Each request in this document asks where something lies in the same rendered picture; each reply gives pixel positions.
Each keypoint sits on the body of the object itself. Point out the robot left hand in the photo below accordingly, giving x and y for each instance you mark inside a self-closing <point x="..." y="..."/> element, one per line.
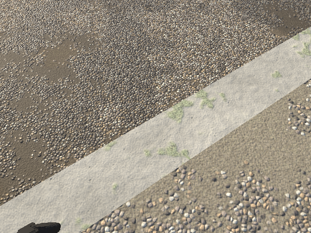
<point x="44" y="227"/>

